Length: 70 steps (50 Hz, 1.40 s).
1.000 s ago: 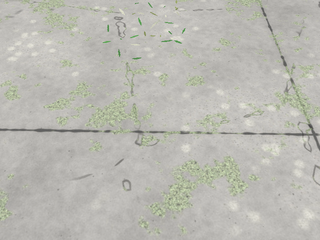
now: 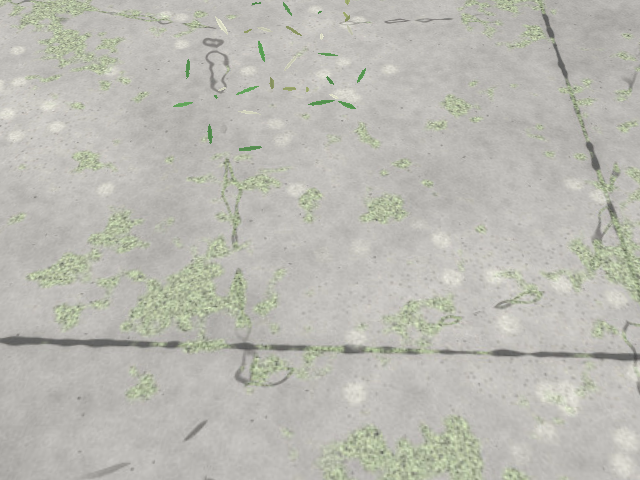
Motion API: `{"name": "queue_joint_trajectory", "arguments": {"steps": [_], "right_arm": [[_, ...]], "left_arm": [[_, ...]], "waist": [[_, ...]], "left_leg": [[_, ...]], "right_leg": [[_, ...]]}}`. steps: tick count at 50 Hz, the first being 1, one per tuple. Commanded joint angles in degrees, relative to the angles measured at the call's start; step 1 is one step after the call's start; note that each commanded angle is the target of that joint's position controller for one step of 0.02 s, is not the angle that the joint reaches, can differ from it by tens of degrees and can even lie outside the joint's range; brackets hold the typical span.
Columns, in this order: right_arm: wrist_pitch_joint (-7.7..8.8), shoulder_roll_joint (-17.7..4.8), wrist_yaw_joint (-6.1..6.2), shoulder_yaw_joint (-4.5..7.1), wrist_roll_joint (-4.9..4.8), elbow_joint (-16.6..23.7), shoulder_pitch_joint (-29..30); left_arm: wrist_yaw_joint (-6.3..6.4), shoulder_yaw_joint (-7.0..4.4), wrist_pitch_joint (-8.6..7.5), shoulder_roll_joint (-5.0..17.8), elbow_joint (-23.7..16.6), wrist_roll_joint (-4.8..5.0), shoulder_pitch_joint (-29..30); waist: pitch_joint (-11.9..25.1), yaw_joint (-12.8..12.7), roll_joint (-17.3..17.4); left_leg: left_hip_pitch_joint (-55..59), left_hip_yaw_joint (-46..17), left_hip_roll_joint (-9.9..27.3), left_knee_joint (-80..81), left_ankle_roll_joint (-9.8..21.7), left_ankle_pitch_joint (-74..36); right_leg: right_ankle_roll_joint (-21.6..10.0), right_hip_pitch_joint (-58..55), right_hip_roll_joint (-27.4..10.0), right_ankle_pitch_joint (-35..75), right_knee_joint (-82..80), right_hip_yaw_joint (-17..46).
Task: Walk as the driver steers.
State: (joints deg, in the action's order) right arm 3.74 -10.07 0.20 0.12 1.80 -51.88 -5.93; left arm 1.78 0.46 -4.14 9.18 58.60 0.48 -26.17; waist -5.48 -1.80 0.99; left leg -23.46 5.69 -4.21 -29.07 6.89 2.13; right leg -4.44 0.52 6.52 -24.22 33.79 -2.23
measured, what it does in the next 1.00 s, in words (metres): walks ahead: right foot, then left foot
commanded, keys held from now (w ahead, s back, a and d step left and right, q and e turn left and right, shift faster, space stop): no key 0.22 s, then w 0.78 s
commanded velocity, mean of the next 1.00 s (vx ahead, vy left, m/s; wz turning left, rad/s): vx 0.30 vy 0.00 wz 0.00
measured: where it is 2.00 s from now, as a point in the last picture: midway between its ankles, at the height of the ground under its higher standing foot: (328, 325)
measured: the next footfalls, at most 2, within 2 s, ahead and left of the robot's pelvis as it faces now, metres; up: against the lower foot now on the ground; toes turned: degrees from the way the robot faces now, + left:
right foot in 0.40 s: +0.06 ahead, -0.11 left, +0.00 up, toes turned -2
left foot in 0.88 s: +0.36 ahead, +0.11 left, +0.00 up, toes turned +5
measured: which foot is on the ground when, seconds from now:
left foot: down 0.00-0.40, up 0.42-0.86, down 0.88-1.00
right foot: down 0.00-0.00, up 0.02-0.38, down 0.40-0.88, up 0.90-1.00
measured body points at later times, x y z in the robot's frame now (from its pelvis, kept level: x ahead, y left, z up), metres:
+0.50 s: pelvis +0.07 -0.03 +0.03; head +0.05 -0.04 +0.48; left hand -0.01 +0.20 -0.12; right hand +0.11 -0.28 -0.13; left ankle +0.11 +0.06 -0.68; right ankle +0.02 -0.11 -0.72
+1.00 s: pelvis +0.28 +0.04 +0.01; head +0.31 +0.05 +0.46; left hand +0.23 +0.27 -0.14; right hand +0.38 -0.21 -0.12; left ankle +0.32 +0.10 -0.72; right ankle +0.15 -0.09 -0.63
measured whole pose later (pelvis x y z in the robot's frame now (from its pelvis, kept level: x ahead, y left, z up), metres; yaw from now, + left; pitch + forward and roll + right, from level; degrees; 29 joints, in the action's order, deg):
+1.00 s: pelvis +0.28 +0.04 +0.01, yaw +0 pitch +0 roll +0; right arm 4.5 -11.4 -0.7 3.1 1.2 -55.3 -9.3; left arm -0.2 -2.4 -4.9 10.8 61.5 -1.1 -22.6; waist -2.9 -1.9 -1.8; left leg -17.5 7.0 -2.4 -28.1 4.9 11.5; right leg -4.9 18.9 -2.3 -17.9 66.7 -0.1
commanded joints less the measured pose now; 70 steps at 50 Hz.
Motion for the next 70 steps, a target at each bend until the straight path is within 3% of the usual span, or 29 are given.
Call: {"name": "queue_joint_trajectory", "arguments": {"steps": [1, 2, 3, 4, 6, 9, 14, 18, 19, 20, 21, 22, 23, 26, 33, 39, 41, 43, 44, 45, 46, 47, 48, 51, 56, 61, 65, 68, 70], "right_arm": [[0.31, -9.85, 0.57, 2.28, -1.38, -4.66, -21.38], [-0.12, -8.29, 0.27, 2.17, -2.99, -3.13, -15.48], [-0.58, -6.30, 0.52, 1.66, -2.77, -1.91, -9.51], [-0.86, -4.22, 0.76, 0.89, -2.23, -1.68, -7.14], [-1.20, -4.28, 1.27, 0.62, -1.11, -2.75, -6.73], [-1.05, -5.77, 1.12, 0.76, -0.39, -4.52, -9.58], [-3.17, -10.50, 0.79, 2.82, -1.38, -6.11, -12.64], [-4.39, -9.77, 1.03, 3.71, -2.22, -5.81, -10.04], [-4.45, -8.79, 1.09, 3.77, -2.30, -5.26, -8.69], [-4.20, -6.51, 0.89, 3.40, -2.41, -4.01, -6.97], [-3.55, -1.79, 0.39, 2.30, -2.95, -2.32, -5.90], [-3.24, -4.85, -0.08, 2.86, -0.83, -1.56, -3.55], [-2.76, -5.94, -1.03, 3.11, -0.16, -1.66, -3.60], [-2.26, -6.48, -2.40, 3.79, 0.43, -3.97, -6.81], [-1.93, -3.84, -2.17, 2.94, -0.02, 0.71, 5.68], [-1.09, -4.10, -2.32, 2.32, -0.47, 4.25, 11.45], [-0.70, -4.82, -1.91, 2.65, -0.59, 3.92, 7.89], [0.23, -7.10, -0.89, 4.20, -0.74, -1.18, -7.71], [0.92, -10.84, -0.15, 5.48, 0.43, -3.49, -18.05], [0.88, -17.45, -0.01, 6.84, 1.42, -4.37, -24.62], [0.14, -15.62, -0.44, 6.64, -0.46, -4.50, -21.80], [0.21, -12.81, -0.60, 5.72, -0.68, -3.44, -14.60], [0.76, -8.86, -0.94, 4.75, -0.79, -2.67, -10.44], [1.96, -3.57, -0.53, 2.95, -0.87, -4.45, -10.33], [2.70, -5.40, 0.00, 2.66, -1.09, -7.02, -17.43], [2.79, -5.50, 0.12, 2.07, -1.12, -8.01, -22.10], [2.52, -6.24, 0.69, 2.15, -0.71, -9.56, -25.76], [2.27, -7.36, 1.16, 2.48, -0.22, -9.81, -24.37], [1.85, -8.24, 1.09, 2.72, -0.36, -9.71, -22.80]], "left_arm": [[0.20, -1.19, 0.85, 3.61, -0.51, 1.61, -11.19], [0.11, -1.69, 2.02, 6.41, 0.35, -1.11, -8.59], [-0.30, -1.93, 2.49, 6.37, -0.52, -2.57, -3.55], [-0.58, -2.07, 3.07, 6.06, -0.88, -3.06, -0.49], [-0.75, -1.59, 4.77, 3.74, -0.11, -2.96, -0.42], [0.13, -1.07, 6.05, 2.07, 1.25, -2.04, -0.20], [-0.51, -1.48, 5.80, 4.53, 1.58, -2.51, 2.04], [-0.94, -1.05, 4.16, 1.42, 3.74, -2.38, -2.24], [-0.64, -1.09, 3.80, 1.47, 4.96, -2.41, -4.84], [-0.07, -1.37, 3.20, 3.21, 5.89, -2.67, -8.10], [0.35, -2.08, 2.62, 7.03, 5.83, -2.23, -10.33], [0.45, -3.34, 2.42, 10.05, 5.58, -1.75, -6.38], [0.52, -2.99, 1.80, 8.12, 4.13, -1.43, -1.88], [-0.14, -3.06, 0.04, 7.09, 3.34, -1.16, -0.72], [-0.47, -2.60, -1.43, 5.57, 5.21, -1.78, -9.31], [-0.39, -2.87, -1.80, 7.43, 5.61, -2.19, -10.22], [-0.40, -3.16, -1.72, 8.48, 5.44, -2.15, -8.06], [-0.61, -3.30, -1.63, 9.19, 5.21, -1.60, -5.68], [-0.83, -2.97, -1.72, 8.47, 3.96, -1.27, -4.71], [-1.52, -1.67, -1.71, 1.35, 2.06, 0.43, -9.39], [-1.62, -3.30, -1.77, 6.72, 2.35, -0.87, -5.93], [-1.84, -3.68, -1.75, 6.90, 0.39, -1.07, -0.75], [-2.08, -3.51, -2.07, 6.05, -0.25, -1.28, 2.36], [-2.82, -3.63, -0.12, 3.30, 0.08, -2.68, 1.56], [-3.62, -3.74, 1.55, 3.58, -3.77, -2.81, 11.30], [-3.93, -2.73, 1.35, 2.96, -8.14, -1.76, 24.28], [-3.72, -2.74, 1.02, 4.01, -10.19, -1.62, 29.51], [-3.17, -3.41, 0.29, 5.24, -9.85, -1.67, 26.36], [-2.24, -4.77, -0.52, 7.22, -4.97, -1.99, 11.61]], "waist": [[23.79, 3.62, 7.59], [17.57, 2.91, 1.38], [9.82, 1.98, 0.93], [5.83, 0.87, -1.06], [3.64, -0.85, 1.04], [5.36, -0.39, 2.48], [5.10, 0.96, 6.46], [0.72, -2.08, 3.43], [-1.32, -2.94, 1.86], [-2.06, -3.56, -4.16], [0.40, -3.41, -15.68], [-6.66, -1.83, -13.46], [-7.15, 1.08, -8.32], [-2.08, 3.21, -4.66], [-3.34, -1.66, -6.57], [-3.47, -2.86, -9.16], [-2.09, -0.33, -9.32], [6.06, 6.66, -5.80], [12.68, 10.79, -2.45], [21.34, 9.41, 12.51], [20.01, 9.04, 7.03], [10.81, 5.80, 4.58], [6.63, 4.50, 1.31], [3.60, 0.23, 2.76], [0.36, 0.29, 2.41], [-1.43, 3.02, 2.39], [-2.07, 4.29, 2.51], [0.00, 1.87, 2.94], [7.44, -4.24, 1.99]], "left_leg": [[35.94, -30.29, 28.52, 0.50, 16.73, -60.07], [25.63, -28.11, 25.94, 6.15, 16.98, -40.96], [17.39, -25.84, 23.34, 10.90, 15.32, -23.97], [10.84, -22.81, 20.88, 14.38, 12.54, -14.83], [2.75, -16.24, 16.04, 16.88, 8.25, -8.46], [3.44, -14.22, 14.18, 16.98, 6.08, -0.84], [2.36, -20.33, 15.65, 23.19, 5.19, 33.86], [-4.68, -18.66, 14.39, 22.39, 3.31, 39.43], [-6.99, -16.70, 12.39, 18.98, 1.82, 39.05], [-11.88, -12.68, 8.91, 9.86, -0.24, 36.63], [-18.92, -3.58, 1.69, -7.66, -2.42, 30.87], [-21.46, -3.99, 2.38, -14.94, -2.73, 21.06], [-19.07, -6.90, 4.34, -18.32, -2.95, 15.25], [-17.45, -4.98, 4.38, -24.25, -4.44, 9.96], [-22.13, -2.14, 7.08, -18.66, -6.79, 4.72], [-14.10, 0.65, 5.79, -7.35, -3.94, 7.97], [-5.35, 1.82, 3.87, -3.89, -1.82, 10.36], [15.74, 2.71, 0.64, 1.25, 0.53, 7.27], [31.13, -6.72, 9.31, 2.16, 2.72, 13.36], [46.40, -35.87, 27.83, 9.11, 9.28, 23.82], [40.52, -45.15, 27.72, 15.86, 10.15, 25.52], [32.81, -35.49, 25.63, 15.72, 8.57, 24.28], [24.86, -28.65, 23.07, 17.36, 7.37, 16.89], [15.11, -16.74, 17.08, 19.68, 4.24, 4.19], [16.03, -11.20, 15.49, 21.80, 5.01, -5.48], [18.20, -7.63, 13.99, 22.07, 3.93, -12.95], [26.22, -7.57, 16.22, 19.98, 4.17, -18.23], [29.98, -6.07, 17.04, 12.42, 3.24, -34.44], [27.18, -3.82, 14.79, -4.76, 1.63, -40.52]], "right_leg": [[2.88, 19.07, -0.92, -11.43, 38.37, 4.88], [2.58, 19.46, -3.16, -7.77, 38.93, 6.68], [2.49, 21.28, -4.25, -5.50, 37.72, 5.97], [2.54, 19.92, -5.95, -3.99, 33.12, 6.15], [3.19, 13.77, -6.35, -1.64, 25.23, 4.09], [3.58, 11.62, -5.73, -2.52, 14.24, 2.51], [2.46, 11.96, -4.61, -2.79, 9.87, -1.26], [-0.98, 3.30, -3.91, 0.77, -4.36, -3.34], [-2.38, 0.46, -3.69, 0.82, -11.46, -2.65], [-4.02, -3.46, -8.89, -5.75, -19.75, 5.07], [-7.03, -7.41, -23.17, -19.50, -28.75, 25.26], [-9.46, 2.71, -28.40, -24.59, -33.26, 32.24], [-8.52, 6.52, -26.33, -20.85, -34.12, 29.67], [-5.44, 2.96, -20.15, -6.05, -31.86, 18.13], [-7.08, -1.74, -18.85, 10.67, -29.80, 12.06], [-6.88, -3.74, -19.70, 29.37, -24.20, 8.34], [-5.75, -2.28, -20.14, 39.63, -19.54, 6.76], [-3.53, 1.77, -16.98, 52.78, -2.25, 2.48], [-2.26, 12.85, -14.55, 39.39, 12.49, 0.73], [0.59, 31.89, -5.31, 1.85, 34.44, -2.83], [-0.66, 36.17, -5.22, -2.62, 41.60, 4.99], [-1.38, 38.86, -8.81, 2.94, 42.58, 4.99], [-1.46, 37.00, -10.73, 7.64, 39.62, 4.68], [-0.42, 29.98, -12.55, 10.13, 33.26, 3.77], [1.52, 37.14, -13.07, 16.28, 25.13, 0.84], [2.12, 35.29, -10.85, 24.37, 7.98, -2.19], [0.29, 35.17, -9.37, 23.28, 1.65, -2.89], [-2.38, 28.20, -6.41, 16.70, -1.71, -4.06], [-4.86, 10.66, -3.26, 16.88, -6.74, -5.16]]}}
Velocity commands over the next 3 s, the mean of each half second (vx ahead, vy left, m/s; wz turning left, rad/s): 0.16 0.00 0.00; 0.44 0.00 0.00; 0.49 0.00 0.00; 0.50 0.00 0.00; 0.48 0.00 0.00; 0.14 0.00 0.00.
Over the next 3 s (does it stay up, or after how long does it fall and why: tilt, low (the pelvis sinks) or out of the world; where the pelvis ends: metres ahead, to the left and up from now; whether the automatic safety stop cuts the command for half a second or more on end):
stays up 1.19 0.05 0.02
